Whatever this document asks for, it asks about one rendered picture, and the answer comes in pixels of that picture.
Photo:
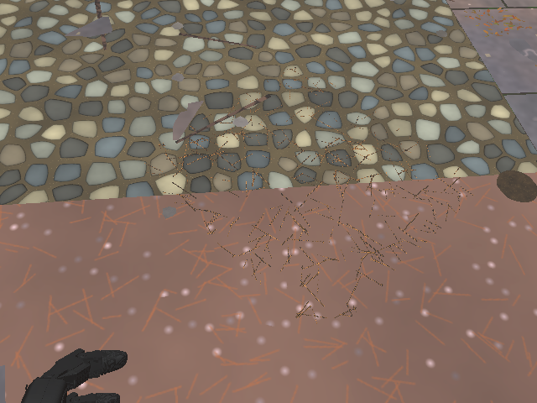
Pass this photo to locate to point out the robot left hand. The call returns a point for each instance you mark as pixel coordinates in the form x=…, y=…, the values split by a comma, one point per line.
x=70, y=372

